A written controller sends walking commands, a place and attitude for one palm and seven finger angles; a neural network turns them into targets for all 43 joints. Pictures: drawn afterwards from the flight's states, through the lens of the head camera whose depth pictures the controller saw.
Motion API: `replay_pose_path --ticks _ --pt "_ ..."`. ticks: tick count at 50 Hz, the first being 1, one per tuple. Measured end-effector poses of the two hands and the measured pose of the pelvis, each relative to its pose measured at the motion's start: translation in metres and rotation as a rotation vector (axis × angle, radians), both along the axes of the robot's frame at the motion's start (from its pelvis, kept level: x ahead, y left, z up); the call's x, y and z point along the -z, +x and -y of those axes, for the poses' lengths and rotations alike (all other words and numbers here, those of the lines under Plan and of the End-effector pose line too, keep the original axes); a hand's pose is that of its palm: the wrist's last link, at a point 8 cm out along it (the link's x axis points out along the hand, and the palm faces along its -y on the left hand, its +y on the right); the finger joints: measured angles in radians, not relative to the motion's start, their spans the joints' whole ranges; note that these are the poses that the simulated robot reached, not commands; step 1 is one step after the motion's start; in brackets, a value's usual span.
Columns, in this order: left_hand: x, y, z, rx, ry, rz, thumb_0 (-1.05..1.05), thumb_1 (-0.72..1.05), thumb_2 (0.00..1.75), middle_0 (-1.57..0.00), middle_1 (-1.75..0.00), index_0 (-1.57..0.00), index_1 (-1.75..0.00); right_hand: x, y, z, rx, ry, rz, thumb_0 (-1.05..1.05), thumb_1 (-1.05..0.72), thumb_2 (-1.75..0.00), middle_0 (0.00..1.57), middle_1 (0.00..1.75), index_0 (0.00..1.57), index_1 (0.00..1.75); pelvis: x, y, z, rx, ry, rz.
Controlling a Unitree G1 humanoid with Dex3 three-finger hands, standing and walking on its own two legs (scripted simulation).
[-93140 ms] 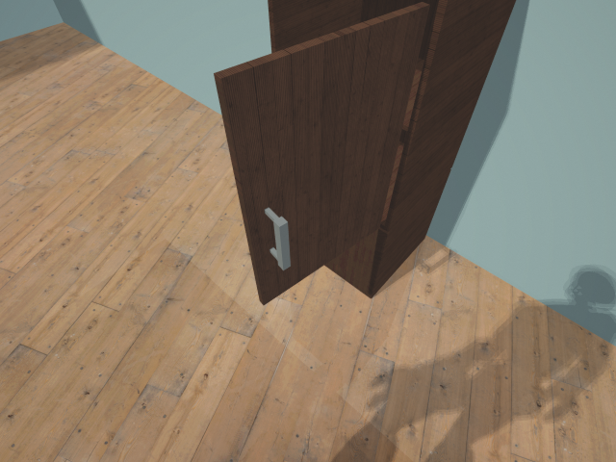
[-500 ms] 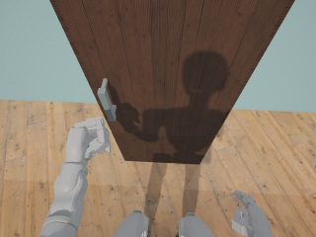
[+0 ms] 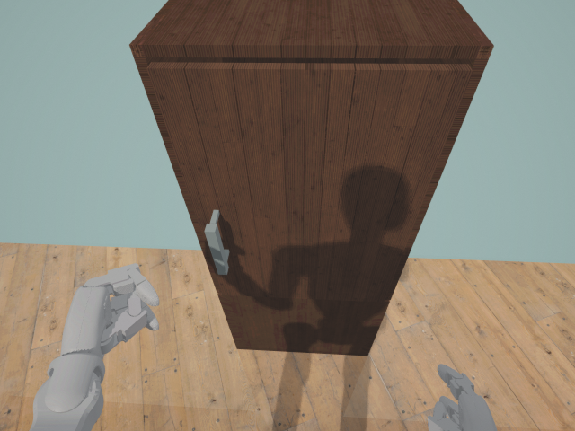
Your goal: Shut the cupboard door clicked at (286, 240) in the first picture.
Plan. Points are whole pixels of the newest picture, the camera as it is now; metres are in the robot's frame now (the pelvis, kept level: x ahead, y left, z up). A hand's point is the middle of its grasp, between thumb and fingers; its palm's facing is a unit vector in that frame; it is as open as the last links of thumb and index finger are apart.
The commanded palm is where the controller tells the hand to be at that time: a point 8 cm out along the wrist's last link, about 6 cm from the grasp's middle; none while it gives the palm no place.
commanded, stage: draw the hand back to the body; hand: left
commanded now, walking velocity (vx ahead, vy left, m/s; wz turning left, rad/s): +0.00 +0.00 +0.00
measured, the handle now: (219, 243) +0.46 +0.17 -0.06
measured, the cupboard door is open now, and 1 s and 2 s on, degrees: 0 0 0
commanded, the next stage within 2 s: step back with the hand held close in 0.90 s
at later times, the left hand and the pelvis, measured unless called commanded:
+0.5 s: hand (5, 305) +0.20 +0.28 +0.18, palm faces +0.45 -0.80 -0.39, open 5.9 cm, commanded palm +0.15 +0.32 +0.20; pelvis +0.01 +0.02 +0.03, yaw +0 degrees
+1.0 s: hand (6, 308) +0.19 +0.27 +0.19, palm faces +0.46 -0.79 -0.40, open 7.4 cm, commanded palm +0.14 +0.30 +0.20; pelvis +0.00 +0.00 +0.03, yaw +0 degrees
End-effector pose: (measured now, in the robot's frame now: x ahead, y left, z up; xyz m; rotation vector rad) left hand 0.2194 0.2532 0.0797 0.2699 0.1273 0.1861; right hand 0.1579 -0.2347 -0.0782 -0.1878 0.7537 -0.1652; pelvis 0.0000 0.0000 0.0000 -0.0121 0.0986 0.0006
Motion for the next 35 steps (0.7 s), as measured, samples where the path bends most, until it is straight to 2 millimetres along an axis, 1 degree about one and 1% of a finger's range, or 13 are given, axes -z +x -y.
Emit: replay_pose_path --ticks 6,15,21,28,31,35 --pt "-0.028 -0.014 -0.019 -0.101 0.045 0.020 0.02 0.90 0.90 -0.98 -1.15 -0.98 -1.15 -0.016 0.013 -0.018 -0.046 0.006 0.040 0.02 -0.91 -0.90 0.20 0.30 0.20 0.30 -0.014 0.003 -0.007 -0.004 -0.001 0.069" --pt "-0.071 -0.034 -0.041 -0.164 0.097 0.113 0.02 0.89 0.90 -0.74 -0.89 -0.74 -0.88 -0.031 0.032 -0.043 -0.118 0.040 0.096 0.02 -0.90 -0.90 0.20 0.30 0.20 0.30 -0.026 0.009 -0.015 -0.003 -0.001 0.129" --pt "-0.099 -0.051 -0.056 -0.206 0.161 0.173 0.02 0.89 0.90 -0.58 -0.71 -0.58 -0.70 -0.034 0.036 -0.049 -0.146 0.049 0.107 0.02 -0.90 -0.90 0.20 0.30 0.20 0.30 -0.029 0.010 -0.018 -0.004 -0.002 0.148" --pt "-0.131 -0.069 -0.069 -0.254 0.244 0.262 0.02 0.89 0.90 -0.39 -0.50 -0.39 -0.50 -0.032 0.035 -0.048 -0.152 0.051 0.102 0.02 -0.90 -0.90 0.20 0.30 0.20 0.30 -0.030 0.009 -0.018 -0.005 -0.001 0.160" --pt "-0.137 -0.074 -0.070 -0.269 0.258 0.284 0.02 0.89 0.90 -0.32 -0.43 -0.32 -0.42 -0.031 0.032 -0.045 -0.150 0.053 0.096 0.02 -0.90 -0.90 0.20 0.30 0.20 0.30 -0.030 0.007 -0.018 -0.005 0.001 0.165" --pt "-0.129 -0.074 -0.068 -0.276 0.234 0.260 0.02 0.89 0.90 -0.26 -0.36 -0.26 -0.36 -0.028 0.027 -0.040 -0.142 0.049 0.078 0.02 -0.90 -0.90 0.20 0.30 0.20 0.30 -0.031 0.004 -0.015 -0.005 0.003 0.167"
